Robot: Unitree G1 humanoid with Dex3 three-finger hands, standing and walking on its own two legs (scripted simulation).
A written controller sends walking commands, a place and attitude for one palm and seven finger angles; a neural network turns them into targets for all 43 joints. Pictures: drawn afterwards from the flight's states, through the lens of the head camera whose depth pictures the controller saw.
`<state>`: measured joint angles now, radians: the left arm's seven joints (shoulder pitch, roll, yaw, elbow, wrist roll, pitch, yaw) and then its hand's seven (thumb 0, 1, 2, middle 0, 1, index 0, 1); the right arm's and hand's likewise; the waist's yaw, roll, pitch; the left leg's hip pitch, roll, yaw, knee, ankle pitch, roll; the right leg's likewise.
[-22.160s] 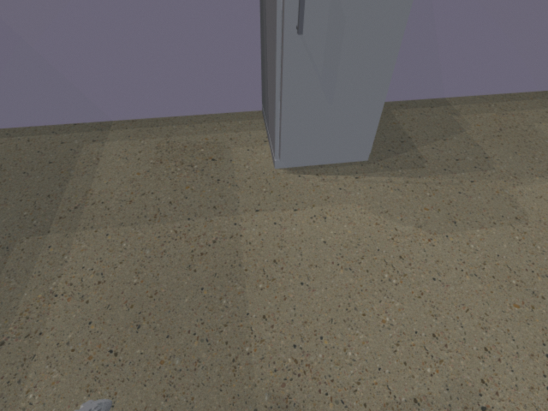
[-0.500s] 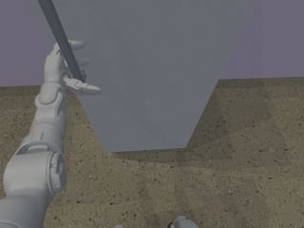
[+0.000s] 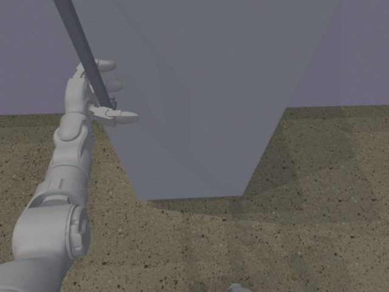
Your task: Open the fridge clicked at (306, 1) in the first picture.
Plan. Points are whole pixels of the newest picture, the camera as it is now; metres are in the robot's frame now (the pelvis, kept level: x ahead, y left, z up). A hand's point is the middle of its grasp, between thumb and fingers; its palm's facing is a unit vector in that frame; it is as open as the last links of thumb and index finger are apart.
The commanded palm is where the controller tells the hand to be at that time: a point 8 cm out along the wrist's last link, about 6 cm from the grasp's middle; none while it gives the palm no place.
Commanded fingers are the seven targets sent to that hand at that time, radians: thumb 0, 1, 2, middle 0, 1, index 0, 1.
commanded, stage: grip the handle and tug to test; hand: left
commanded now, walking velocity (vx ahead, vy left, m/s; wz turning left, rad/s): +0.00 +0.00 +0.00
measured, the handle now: (86, 44) +0.52 +0.19 +0.21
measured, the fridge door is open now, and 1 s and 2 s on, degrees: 0 0 20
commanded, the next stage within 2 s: pull the door a little, standing still in 1.22 s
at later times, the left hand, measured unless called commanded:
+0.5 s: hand (111, 97) +0.48 +0.16 +0.12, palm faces +0.04 -1.00 -0.01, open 5.7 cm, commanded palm +0.44 +0.20 +0.12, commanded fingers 0.00 0.90 0.90 -0.45 -1.40 -0.45 -1.40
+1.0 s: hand (111, 97) +0.48 +0.16 +0.12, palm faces +0.03 -1.00 +0.00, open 5.2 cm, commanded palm +0.43 +0.20 +0.12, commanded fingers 0.00 0.90 0.90 -0.45 -1.40 -0.45 -1.40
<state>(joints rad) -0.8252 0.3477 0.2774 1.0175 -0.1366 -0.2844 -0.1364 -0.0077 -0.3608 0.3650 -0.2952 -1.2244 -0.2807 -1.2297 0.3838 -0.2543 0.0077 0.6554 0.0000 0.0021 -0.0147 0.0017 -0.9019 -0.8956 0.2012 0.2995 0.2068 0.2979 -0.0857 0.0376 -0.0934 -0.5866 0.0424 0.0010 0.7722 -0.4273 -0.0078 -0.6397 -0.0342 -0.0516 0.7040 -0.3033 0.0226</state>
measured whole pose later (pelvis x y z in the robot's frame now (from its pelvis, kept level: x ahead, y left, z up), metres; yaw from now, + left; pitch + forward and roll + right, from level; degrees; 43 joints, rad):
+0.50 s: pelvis +0.01 +0.00 +0.00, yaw +0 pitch +14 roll -2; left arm -0.80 0.34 0.27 0.99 -0.14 -0.27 -0.13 0.01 0.71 0.82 -0.39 -1.37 -0.38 -1.37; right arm 0.37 -0.26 0.00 0.66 0.00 0.01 -0.02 0.00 -0.90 -0.90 0.20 0.30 0.21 0.30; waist -0.08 0.04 -0.09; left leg -0.57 0.04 0.00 0.75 -0.43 -0.01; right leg -0.62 -0.03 -0.06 0.69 -0.31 0.02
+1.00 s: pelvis +0.01 +0.00 +0.00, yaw -1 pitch +13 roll -2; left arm -0.75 0.34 0.28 0.93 -0.15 -0.25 -0.14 0.02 0.82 0.84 -0.38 -1.40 -0.37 -1.40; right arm 0.38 -0.26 0.00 0.64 0.01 0.01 -0.01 0.00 -0.90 -0.90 0.20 0.30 0.21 0.30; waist -0.08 0.04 -0.10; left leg -0.54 0.05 0.02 0.74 -0.43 -0.01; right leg -0.61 -0.03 -0.04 0.68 -0.30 0.03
